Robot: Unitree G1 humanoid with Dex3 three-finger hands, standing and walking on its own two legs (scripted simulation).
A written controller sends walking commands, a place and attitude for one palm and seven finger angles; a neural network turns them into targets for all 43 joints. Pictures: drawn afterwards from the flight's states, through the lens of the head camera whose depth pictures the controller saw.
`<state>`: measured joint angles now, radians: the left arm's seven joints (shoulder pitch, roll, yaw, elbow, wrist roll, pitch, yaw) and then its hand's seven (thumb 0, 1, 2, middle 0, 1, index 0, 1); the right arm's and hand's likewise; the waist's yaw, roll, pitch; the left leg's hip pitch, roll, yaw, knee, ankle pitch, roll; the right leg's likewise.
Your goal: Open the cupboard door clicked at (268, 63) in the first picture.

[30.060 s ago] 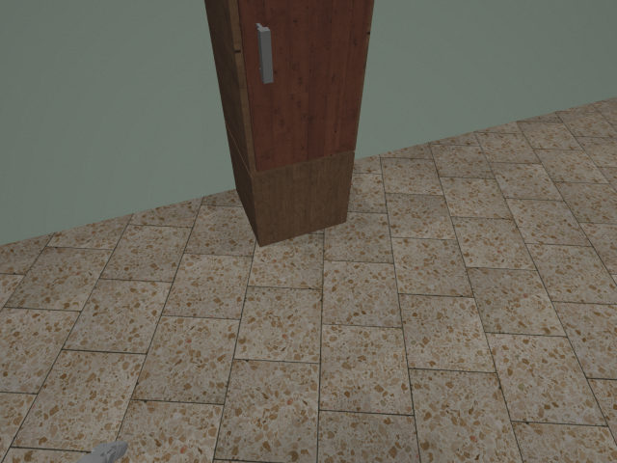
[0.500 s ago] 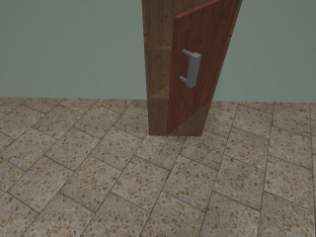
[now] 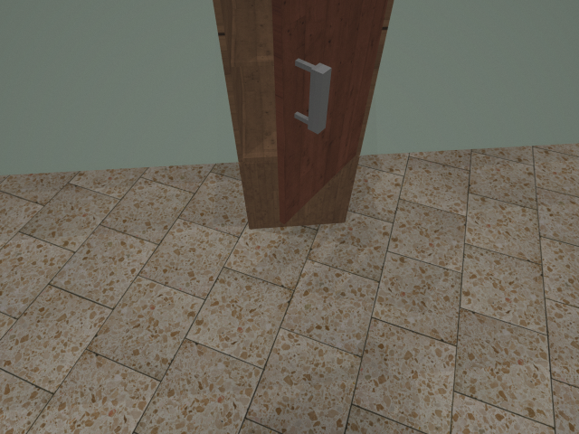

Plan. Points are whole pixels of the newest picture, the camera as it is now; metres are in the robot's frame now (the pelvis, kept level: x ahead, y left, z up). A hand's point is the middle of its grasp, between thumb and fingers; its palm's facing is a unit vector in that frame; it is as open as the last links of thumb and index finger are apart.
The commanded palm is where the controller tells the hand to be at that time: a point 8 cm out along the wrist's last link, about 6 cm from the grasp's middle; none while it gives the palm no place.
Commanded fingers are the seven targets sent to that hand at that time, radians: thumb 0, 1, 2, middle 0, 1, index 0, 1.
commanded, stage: walk to a spot facing it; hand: left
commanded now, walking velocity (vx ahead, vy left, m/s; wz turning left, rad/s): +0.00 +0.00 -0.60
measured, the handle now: (309, 96) +0.69 +0.01 +0.07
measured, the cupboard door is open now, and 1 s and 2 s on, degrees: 46 46 46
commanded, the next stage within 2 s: none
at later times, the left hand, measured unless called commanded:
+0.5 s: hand out of the picture +0.09 +0.16 -0.15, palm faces -0.17 -0.95 -0.26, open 7.4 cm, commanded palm none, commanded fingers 0.00 0.90 0.90 -0.20 -0.30 -0.20 -0.30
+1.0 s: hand (230, 361) +0.24 +0.12 -0.16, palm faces -0.55 -0.80 -0.24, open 7.4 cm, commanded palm none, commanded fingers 0.00 0.90 0.90 -0.20 -0.30 -0.20 -0.30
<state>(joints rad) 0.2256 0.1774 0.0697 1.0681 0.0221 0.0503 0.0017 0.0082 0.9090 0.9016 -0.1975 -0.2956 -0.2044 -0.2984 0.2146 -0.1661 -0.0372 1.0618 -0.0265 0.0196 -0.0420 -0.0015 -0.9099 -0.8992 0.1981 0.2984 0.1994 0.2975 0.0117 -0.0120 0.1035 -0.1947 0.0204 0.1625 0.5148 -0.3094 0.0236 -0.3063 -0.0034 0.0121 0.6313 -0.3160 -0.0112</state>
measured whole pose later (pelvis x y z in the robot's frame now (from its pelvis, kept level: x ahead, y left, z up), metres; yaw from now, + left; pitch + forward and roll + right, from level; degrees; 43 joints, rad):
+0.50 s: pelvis +0.01 -0.03 +0.01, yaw -15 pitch +2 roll +2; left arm 0.24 0.18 0.07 0.95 0.02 0.02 0.01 0.01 0.91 0.90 -0.20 -0.30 -0.21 -0.30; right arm 0.02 -0.23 -0.06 0.90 -0.01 0.05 -0.03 0.00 -0.91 -0.90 0.20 0.30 0.20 0.30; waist 0.05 0.00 0.12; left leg -0.46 0.03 -0.03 0.97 -0.42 -0.07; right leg -0.26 0.08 0.14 0.47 -0.23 -0.06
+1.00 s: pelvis +0.04 +0.00 +0.00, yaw -35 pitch +2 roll -1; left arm 0.13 0.27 0.09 0.91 0.02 0.06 -0.04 0.01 0.91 0.90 -0.19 -0.29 -0.20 -0.30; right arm 0.27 -0.21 -0.03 0.91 -0.03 0.01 -0.03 0.00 -0.91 -0.90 0.20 0.30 0.20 0.30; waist -0.01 0.00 0.13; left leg -0.18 0.12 0.20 0.51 -0.34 -0.02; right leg -0.43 -0.04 -0.04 0.85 -0.42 0.04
